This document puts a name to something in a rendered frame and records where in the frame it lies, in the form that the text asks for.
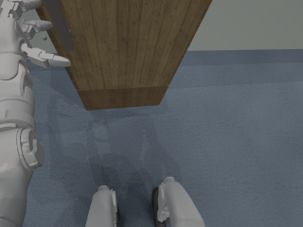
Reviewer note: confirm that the cupboard door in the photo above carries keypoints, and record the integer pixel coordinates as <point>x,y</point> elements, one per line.
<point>122,44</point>

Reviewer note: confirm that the handle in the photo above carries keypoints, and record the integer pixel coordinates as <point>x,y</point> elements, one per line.
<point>55,12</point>

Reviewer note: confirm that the robot left hand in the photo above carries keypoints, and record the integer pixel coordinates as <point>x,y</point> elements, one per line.
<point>14,35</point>

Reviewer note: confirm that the right robot shin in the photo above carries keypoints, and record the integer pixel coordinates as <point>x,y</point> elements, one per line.
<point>163,212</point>

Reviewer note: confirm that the left robot upper arm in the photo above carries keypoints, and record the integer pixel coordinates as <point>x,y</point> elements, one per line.
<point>20,154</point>

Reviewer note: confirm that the robot right thigh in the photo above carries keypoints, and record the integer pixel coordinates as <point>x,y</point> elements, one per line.
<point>182,210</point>

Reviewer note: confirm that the left robot forearm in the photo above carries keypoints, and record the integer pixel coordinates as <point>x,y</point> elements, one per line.
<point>17,101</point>

